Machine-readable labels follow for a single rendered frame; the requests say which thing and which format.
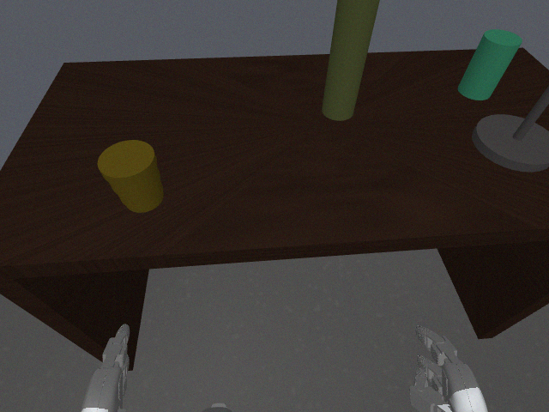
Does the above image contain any right robot hand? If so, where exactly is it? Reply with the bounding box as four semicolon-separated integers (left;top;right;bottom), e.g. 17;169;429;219
410;325;488;412

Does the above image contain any desk lamp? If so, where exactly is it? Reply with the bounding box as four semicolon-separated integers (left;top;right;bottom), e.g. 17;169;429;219
472;86;549;173

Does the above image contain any desk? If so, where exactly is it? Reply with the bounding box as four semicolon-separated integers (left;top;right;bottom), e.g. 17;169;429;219
0;48;549;371

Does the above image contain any left robot hand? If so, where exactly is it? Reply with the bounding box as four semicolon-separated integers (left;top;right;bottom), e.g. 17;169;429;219
81;324;130;412

